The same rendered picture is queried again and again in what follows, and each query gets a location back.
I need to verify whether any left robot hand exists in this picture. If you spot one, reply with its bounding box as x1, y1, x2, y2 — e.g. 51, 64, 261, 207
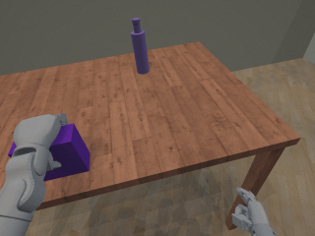
13, 113, 69, 172

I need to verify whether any right robot hand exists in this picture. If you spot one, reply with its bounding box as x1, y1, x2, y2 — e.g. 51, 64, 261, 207
232, 187, 270, 233

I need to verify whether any sponge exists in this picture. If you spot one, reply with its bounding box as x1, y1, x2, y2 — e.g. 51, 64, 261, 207
8, 123, 91, 182

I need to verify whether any left robot forearm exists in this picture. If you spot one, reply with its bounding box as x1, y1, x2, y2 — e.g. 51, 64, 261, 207
0, 144, 50, 236

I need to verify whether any table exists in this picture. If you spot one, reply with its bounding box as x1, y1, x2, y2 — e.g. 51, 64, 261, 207
0, 41, 301, 230

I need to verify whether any right robot forearm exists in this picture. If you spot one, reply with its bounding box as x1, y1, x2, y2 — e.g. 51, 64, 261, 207
251, 224, 277, 236

